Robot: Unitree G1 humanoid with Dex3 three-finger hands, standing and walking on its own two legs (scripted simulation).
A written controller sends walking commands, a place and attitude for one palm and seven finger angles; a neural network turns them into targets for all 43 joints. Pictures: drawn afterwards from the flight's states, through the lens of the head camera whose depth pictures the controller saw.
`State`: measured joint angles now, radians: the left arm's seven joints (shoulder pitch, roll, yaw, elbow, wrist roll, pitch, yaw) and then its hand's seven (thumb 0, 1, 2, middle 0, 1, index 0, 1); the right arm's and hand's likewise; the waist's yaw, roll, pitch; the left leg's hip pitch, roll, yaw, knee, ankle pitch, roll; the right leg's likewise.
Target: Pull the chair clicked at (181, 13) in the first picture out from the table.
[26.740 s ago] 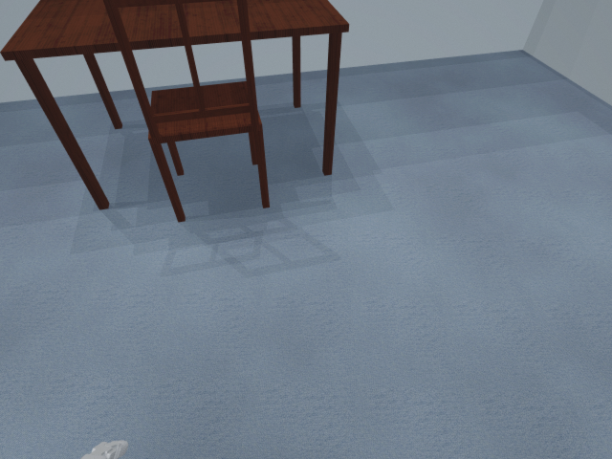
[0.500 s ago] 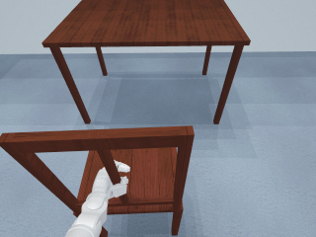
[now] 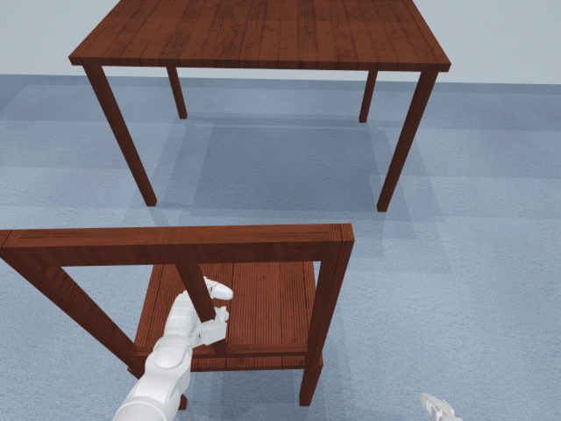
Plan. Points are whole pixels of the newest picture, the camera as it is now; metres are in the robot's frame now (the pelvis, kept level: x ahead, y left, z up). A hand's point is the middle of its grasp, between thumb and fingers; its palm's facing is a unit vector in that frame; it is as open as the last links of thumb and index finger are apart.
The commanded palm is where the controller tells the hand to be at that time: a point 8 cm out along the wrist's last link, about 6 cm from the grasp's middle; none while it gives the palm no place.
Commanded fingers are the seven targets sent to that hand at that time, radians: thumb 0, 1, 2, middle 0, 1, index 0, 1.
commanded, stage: open the thumb and straighten the fingers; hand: left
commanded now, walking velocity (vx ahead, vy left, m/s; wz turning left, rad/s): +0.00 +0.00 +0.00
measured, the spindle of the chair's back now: (207, 313) +0.29 +0.14 -0.06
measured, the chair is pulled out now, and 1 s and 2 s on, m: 0.67 0.67 0.67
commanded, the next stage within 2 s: draw the fingers out of the gap in 0.74 s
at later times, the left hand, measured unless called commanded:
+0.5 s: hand (216, 314) +0.29 +0.13 -0.07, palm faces -0.04 -0.99 -0.10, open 14.2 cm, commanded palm +0.28 +0.19 -0.05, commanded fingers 0.00 -0.55 0.20 -0.10 -0.29 -0.10 -0.29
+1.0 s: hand (205, 318) +0.28 +0.14 -0.07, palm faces +0.02 -0.99 -0.15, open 17.4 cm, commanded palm +0.25 +0.19 -0.05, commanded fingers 0.00 -0.55 0.20 0.00 0.00 0.00 0.00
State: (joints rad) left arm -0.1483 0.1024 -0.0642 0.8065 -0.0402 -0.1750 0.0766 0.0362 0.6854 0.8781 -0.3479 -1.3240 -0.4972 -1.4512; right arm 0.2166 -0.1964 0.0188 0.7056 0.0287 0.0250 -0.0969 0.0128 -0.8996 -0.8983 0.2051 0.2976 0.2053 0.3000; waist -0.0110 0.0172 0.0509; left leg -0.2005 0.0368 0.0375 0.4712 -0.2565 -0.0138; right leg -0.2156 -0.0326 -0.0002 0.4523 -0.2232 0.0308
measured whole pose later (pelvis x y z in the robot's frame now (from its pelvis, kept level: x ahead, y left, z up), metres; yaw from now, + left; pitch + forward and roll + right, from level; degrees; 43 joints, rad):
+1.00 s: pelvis +0.03 -0.01 -0.04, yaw +3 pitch +11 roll +0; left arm 0.16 0.18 -0.01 0.17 -0.07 0.08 0.01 -0.01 -0.54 0.20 -0.01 -0.02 -0.01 -0.02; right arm 0.25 -0.26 0.00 0.54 0.03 -0.07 -0.06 0.02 -0.90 -0.90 0.20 0.30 0.20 0.30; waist -0.06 0.04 -0.09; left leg -0.56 0.03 -0.02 0.83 -0.45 -0.03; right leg -0.56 -0.05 -0.05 0.82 -0.44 0.02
